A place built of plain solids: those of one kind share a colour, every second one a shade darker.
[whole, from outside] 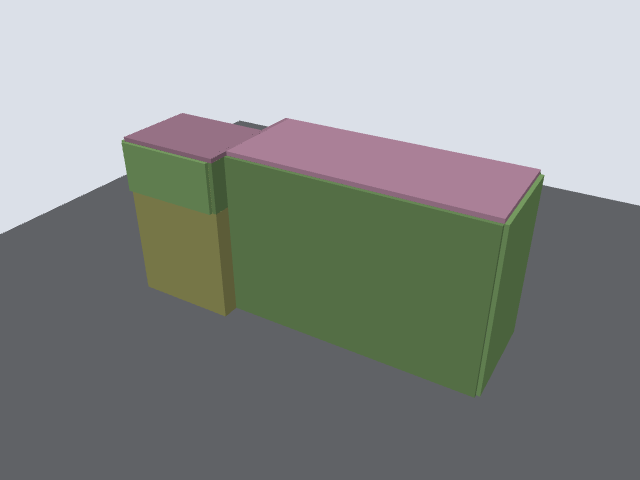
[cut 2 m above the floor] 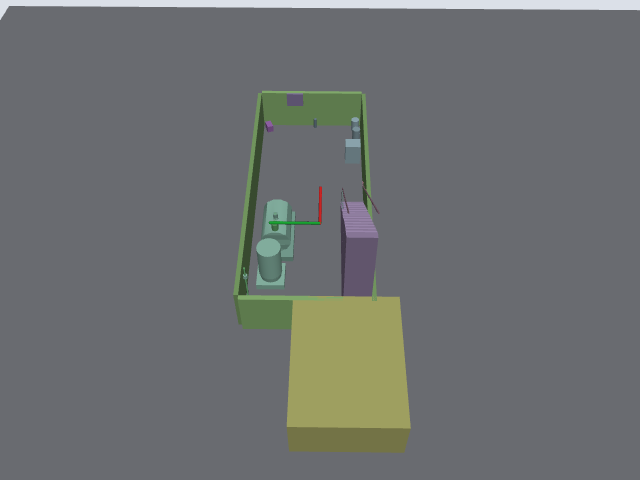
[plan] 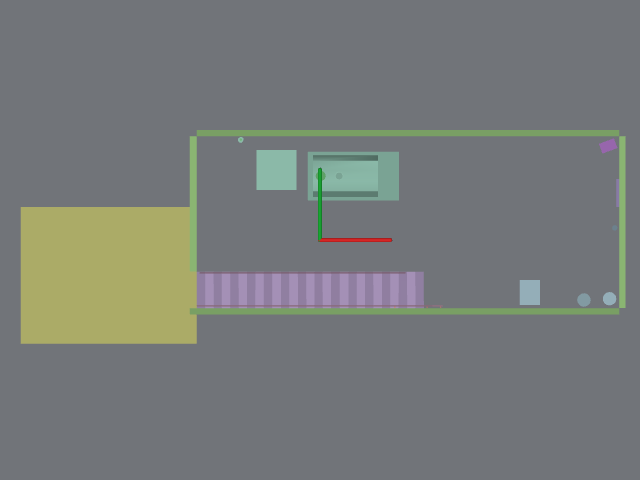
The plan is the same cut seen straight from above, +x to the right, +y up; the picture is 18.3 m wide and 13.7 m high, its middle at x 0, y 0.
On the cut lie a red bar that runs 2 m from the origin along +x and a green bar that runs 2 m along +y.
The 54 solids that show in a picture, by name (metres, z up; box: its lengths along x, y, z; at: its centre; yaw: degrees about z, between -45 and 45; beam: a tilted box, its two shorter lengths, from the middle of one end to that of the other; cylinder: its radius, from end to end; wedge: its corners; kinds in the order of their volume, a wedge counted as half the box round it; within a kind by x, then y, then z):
{
 "floor_1": {"box": [5.03, 3.91, 5.83], "at": [-6.03, -1.01, 2.62]},
 "wall_1": {"box": [4.83, 0.18, 2.4], "at": [-6.13, -3.05, 6.73]},
 "wall_2": {"box": [0.2, 1.02, 2.4], "at": [-3.62, -2.45, 6.73]},
 "wall_3": {"box": [0.2, 3.87, 7.98], "at": [-3.62, 1.03, 3.94]},
 "wall_4": {"box": [12.26, 0.18, 7.98], "at": [2.41, -2.03, 3.94]},
 "wall_5": {"box": [12.06, 0.18, 7.98], "at": [2.51, 3.05, 3.94]},
 "wall_6": {"box": [0.18, 4.91, 7.98], "at": [8.63, 0.51, 3.94]},
 "roof_1": {"box": [4.83, 3.91, 0.2], "at": [-6.13, -1.01, 8.03]},
 "roof_2": {"box": [0.2, 5.92, 0.2], "at": [-3.62, 0.0, 8.03]},
 "roof_3": {"box": [12.06, 4.91, 0.2], "at": [2.51, 0.51, 8.03]},
 "tread_1": {"wedge": [[-3.52, -1.94, -0.05], [-3.52, -1.94, 5.33], [-3.52, -0.9, -0.05], [-3.52, -0.9, 5.33], [-3.28, -0.9, -0.05], [-3.28, -0.9, 5.33], [-3.27, -1.94, -0.05], [-3.27, -1.94, 5.33]]},
 "tread_2": {"wedge": [[-3.28, -1.94, -0.05], [-3.28, -1.94, 5.12], [-3.28, -0.9, -0.05], [-3.28, -0.9, 5.13], [-3.04, -0.9, -0.05], [-3.04, -0.9, 5.13], [-3.03, -1.94, -0.05], [-3.03, -1.94, 5.12]]},
 "tread_3": {"wedge": [[-3.04, -1.94, -0.05], [-3.04, -1.94, 4.93], [-3.04, -0.9, -0.05], [-3.04, -0.9, 4.94], [-2.8, -1.94, -0.05], [-2.8, -1.94, 4.93], [-2.8, -0.9, -0.05], [-2.8, -0.9, 4.94]]},
 "tread_4": {"wedge": [[-2.8, -1.94, -0.05], [-2.8, -1.94, 4.74], [-2.8, -0.9, -0.05], [-2.8, -0.9, 4.73], [-2.56, -1.94, -0.05], [-2.56, -1.94, 4.73], [-2.56, -0.9, -0.05], [-2.56, -0.9, 4.73]]},
 "tread_5": {"wedge": [[-2.57, -1.94, -0.05], [-2.57, -1.94, 4.54], [-2.57, -0.9, -0.05], [-2.57, -0.9, 4.54], [-2.32, -1.94, -0.05], [-2.32, -1.94, 4.54], [-2.32, -0.9, -0.05], [-2.32, -0.9, 4.54]]},
 "tread_6": {"wedge": [[-2.33, -0.9, -0.05], [-2.33, -0.9, 4.34], [-2.32, -1.94, -0.05], [-2.32, -1.94, 4.34], [-2.09, -1.94, -0.05], [-2.09, -1.94, 4.34], [-2.08, -0.9, -0.05], [-2.08, -0.9, 4.34]]},
 "tread_7": {"wedge": [[-2.09, -1.94, -0.05], [-2.09, -1.94, 4.14], [-2.09, -0.9, -0.05], [-2.09, -0.9, 4.14], [-1.85, -1.94, -0.05], [-1.85, -1.94, 4.14], [-1.84, -0.9, -0.05], [-1.84, -0.9, 4.14]]},
 "tread_8": {"wedge": [[-1.85, -1.94, -0.05], [-1.85, -1.94, 3.94], [-1.85, -0.9, -0.05], [-1.85, -0.9, 3.94], [-1.61, -1.94, -0.05], [-1.61, -1.94, 3.94], [-1.61, -0.9, -0.05], [-1.61, -0.9, 3.94]]},
 "tread_9": {"wedge": [[-1.61, -1.94, -0.05], [-1.61, -1.94, 3.75], [-1.61, -0.9, -0.05], [-1.61, -0.9, 3.75], [-1.36, -1.94, -0.05], [-1.36, -1.94, 3.75], [-1.36, -0.9, -0.05], [-1.36, -0.9, 3.75]]},
 "tread_10": {"wedge": [[-1.37, -1.94, -0.05], [-1.37, -1.94, 3.55], [-1.37, -0.9, -0.05], [-1.37, -0.9, 3.55], [-1.12, -1.94, -0.05], [-1.12, -1.94, 3.55], [-1.12, -0.9, -0.05], [-1.12, -0.9, 3.55]]},
 "tread_11": {"wedge": [[-1.12, -1.94, -0.05], [-1.12, -1.94, 3.35], [-1.12, -0.9, -0.05], [-1.12, -0.9, 3.36], [-0.88, -0.9, -0.05], [-0.88, -0.9, 3.36], [-0.87, -1.94, -0.05], [-0.87, -1.94, 3.35]]},
 "tread_12": {"wedge": [[-0.88, -1.94, -0.05], [-0.88, -1.94, 3.16], [-0.88, -0.9, -0.05], [-0.88, -0.9, 3.16], [-0.63, -1.94, -0.05], [-0.63, -1.94, 3.16], [-0.63, -0.9, -0.05], [-0.63, -0.9, 3.15]]},
 "tread_13": {"wedge": [[-0.63, -1.94, -0.05], [-0.63, -1.94, 2.96], [-0.63, -0.9, -0.05], [-0.63, -0.9, 2.96], [-0.39, -1.94, -0.05], [-0.39, -1.94, 2.96], [-0.39, -0.9, -0.05], [-0.39, -0.9, 2.96]]},
 "tread_14": {"wedge": [[-0.39, -1.94, -0.05], [-0.39, -1.94, 2.77], [-0.39, -0.9, -0.05], [-0.39, -0.9, 2.77], [-0.16, -1.94, -0.05], [-0.16, -1.94, 2.77], [-0.16, -0.9, -0.05], [-0.16, -0.9, 2.77]]},
 "tread_15": {"wedge": [[-0.16, -1.94, -0.05], [-0.16, -1.94, 2.57], [-0.16, -0.9, -0.05], [-0.16, -0.9, 2.57], [0.07, -0.9, -0.05], [0.07, -0.9, 2.57], [0.08, -1.94, -0.05], [0.08, -1.94, 2.57]]},
 "tread_16": {"wedge": [[0.07, -1.94, -0.05], [0.07, -1.94, 2.37], [0.07, -0.9, -0.05], [0.07, -0.9, 2.37], [0.32, -1.94, -0.05], [0.32, -1.94, 2.37], [0.32, -0.9, -0.05], [0.32, -0.9, 2.37]]},
 "tread_17": {"wedge": [[0.31, -1.94, -0.05], [0.31, -1.94, 2.17], [0.31, -0.9, -0.05], [0.31, -0.9, 2.17], [0.57, -1.94, -0.05], [0.57, -1.94, 2.17], [0.57, -0.9, -0.05], [0.57, -0.9, 2.17]]},
 "tread_18": {"wedge": [[0.56, -1.94, -0.05], [0.56, -1.94, 1.97], [0.56, -0.9, -0.05], [0.56, -0.9, 1.97], [0.81, -1.94, -0.05], [0.81, -1.94, 1.97], [0.82, -0.9, -0.05], [0.82, -0.9, 1.97]]},
 "tread_19": {"wedge": [[0.81, -1.94, -0.05], [0.81, -1.94, 1.78], [0.81, -0.9, -0.05], [0.81, -0.9, 1.78], [1.05, -1.94, -0.05], [1.05, -1.94, 1.77], [1.05, -0.9, -0.05], [1.05, -0.9, 1.77]]},
 "tread_20": {"wedge": [[1.05, -1.94, -0.05], [1.05, -1.94, 1.58], [1.05, -0.9, -0.05], [1.05, -0.9, 1.58], [1.28, -1.94, -0.05], [1.28, -1.94, 1.58], [1.28, -0.9, -0.05], [1.28, -0.9, 1.58]]},
 "tread_21": {"wedge": [[1.28, -1.94, -0.05], [1.28, -1.94, 1.39], [1.28, -0.9, -0.05], [1.28, -0.9, 1.39], [1.52, -0.9, -0.05], [1.52, -0.9, 1.39], [1.53, -1.94, -0.05], [1.53, -1.94, 1.39]]},
 "tread_22": {"wedge": [[1.52, -1.94, -0.05], [1.52, -1.94, 1.18], [1.52, -0.9, -0.05], [1.52, -0.9, 1.18], [1.77, -1.94, -0.05], [1.77, -1.94, 1.18], [1.77, -0.9, -0.05], [1.77, -0.9, 1.18]]},
 "tread_23": {"wedge": [[1.76, -1.94, -0.05], [1.76, -1.94, 0.99], [1.77, -0.9, -0.05], [1.77, -0.9, 0.98], [2.0, -0.9, -0.05], [2.0, -0.9, 0.98], [2.01, -1.94, -0.05], [2.01, -1.94, 0.98]]},
 "tread_24": {"wedge": [[2.0, -1.94, -0.05], [2.0, -1.94, 0.79], [2.0, -0.9, -0.05], [2.0, -0.9, 0.79], [2.24, -1.94, -0.05], [2.24, -1.94, 0.79], [2.25, -0.9, -0.05], [2.25, -0.9, 0.79]]},
 "tread_25": {"wedge": [[2.24, -1.94, -0.05], [2.24, -1.94, 0.59], [2.24, -0.9, -0.05], [2.24, -0.9, 0.59], [2.48, -0.9, -0.05], [2.48, -0.9, 0.59], [2.49, -1.94, -0.05], [2.49, -1.94, 0.59]]},
 "tread_26": {"wedge": [[2.48, -0.9, -0.05], [2.48, -0.9, 0.4], [2.49, -1.94, -0.05], [2.49, -1.94, 0.39], [2.72, -1.94, -0.05], [2.72, -1.94, 0.39], [2.72, -0.9, -0.05], [2.72, -0.9, 0.39]]},
 "tread_27": {"wedge": [[2.72, -1.94, -0.05], [2.72, -1.94, 0.2], [2.72, -0.9, -0.05], [2.72, -0.9, 0.2], [2.96, -0.9, -0.05], [2.96, -0.9, 0.2], [2.97, -1.94, -0.05], [2.97, -1.94, 0.2]]},
 "plant_1": {"box": [1.14, 1.14, 0.33], "at": [-1.24, 2.0, 0.12]},
 "plant_2": {"cylinder": 0.43, "from": [-1.24, 2.0, 0.28], "to": [-1.24, 2.0, 0.55]},
 "plant_3": {"cylinder": 0.47, "from": [-1.24, 2.0, 0.55], "to": [-1.24, 2.0, 2.53]},
 "plant_4": {"wedge": [[-0.2, 1.23, 1.23], [-0.2, 1.39, 1.51], [-0.2, 2.26, 1.51], [-0.2, 2.42, 1.23], [1.65, 1.23, 1.23], [1.65, 1.39, 1.51], [1.65, 2.26, 1.51], [1.65, 2.42, 1.23]]},
 "plant_5": {"wedge": [[-0.2, 1.39, 1.51], [-0.2, 1.67, 1.67], [-0.2, 1.99, 1.67], [-0.2, 2.26, 1.51], [1.65, 1.39, 1.51], [1.65, 1.67, 1.67], [1.65, 1.99, 1.67], [1.65, 2.26, 1.51]]},
 "plant_6": {"box": [1.85, 1.19, 0.32], "at": [0.73, 1.83, 1.07]},
 "plant_7": {"box": [2.6, 1.39, 0.33], "at": [0.95, 1.83, 0.12]},
 "plant_8": {"box": [0.42, 0.38, 0.36], "at": [1.86, 1.83, 0.71]},
 "guard_rail_1": {"wedge": [[-3.52, -1.9, 6.47], [-3.52, -1.9, 6.52], [-3.52, -1.86, 6.47], [-3.52, -1.86, 6.52], [3.2, -1.9, 0.94], [3.2, -1.9, 0.99], [3.2, -1.86, 0.94], [3.2, -1.86, 0.99]]},
 "guard_rail_2": {"wedge": [[-3.44, -0.96, 6.4], [-3.44, -0.96, 6.45], [-3.44, -0.92, 6.4], [-3.44, -0.92, 6.45], [2.44, -0.96, 1.57], [2.44, -0.96, 1.62], [2.44, -0.92, 1.57], [2.44, -0.92, 1.62]]},
 "bin_1": {"box": [0.58, 0.72, 1.11], "at": [5.99, -1.5, 0.51]},
 "bin_2": {"cylinder": 0.19, "from": [7.53, -1.71, 0.0], "to": [7.53, -1.71, 0.62]},
 "bin_3": {"cylinder": 0.19, "from": [8.26, -1.68, 0.0], "to": [8.26, -1.68, 0.62]},
 "pipe_1": {"cylinder": 0.033, "from": [-2.26, 2.86, 0.0], "to": [-2.26, 2.86, 2.53]},
 "pipe_2": {"cylinder": 0.14, "from": [0.02, 1.83, 1.5], "to": [0.02, 1.83, 7.93]},
 "bucket_1": {"box": [0.46, 0.3, 0.39], "at": [8.23, 2.68, 0.14], "yaw": 20.3},
 "cabinet_1": {"box": [0.09, 0.8, 0.74], "at": [8.5, 1.34, 1.67]}
}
